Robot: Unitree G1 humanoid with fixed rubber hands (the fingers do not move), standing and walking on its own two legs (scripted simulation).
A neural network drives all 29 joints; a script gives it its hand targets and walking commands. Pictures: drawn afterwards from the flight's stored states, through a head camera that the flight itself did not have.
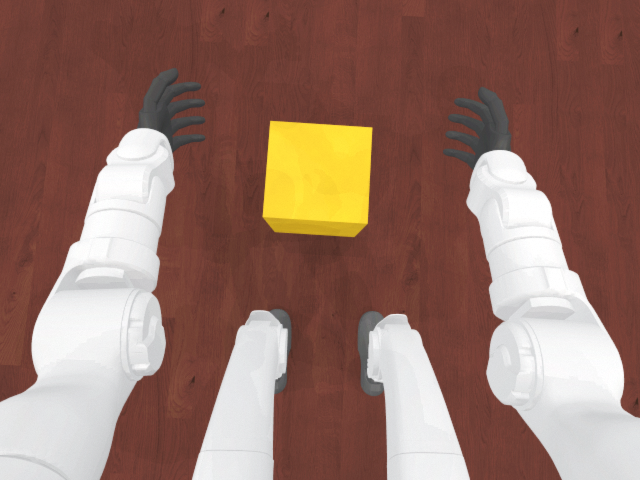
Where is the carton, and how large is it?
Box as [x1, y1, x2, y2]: [263, 121, 371, 236]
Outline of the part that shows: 270,121 263,205 263,217 274,231 354,236 367,223 371,127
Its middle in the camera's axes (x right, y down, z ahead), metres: +0.00 -0.11 +0.91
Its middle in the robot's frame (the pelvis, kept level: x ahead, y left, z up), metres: +0.53 +0.02 -0.53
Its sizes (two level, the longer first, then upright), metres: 0.210 0.200 0.250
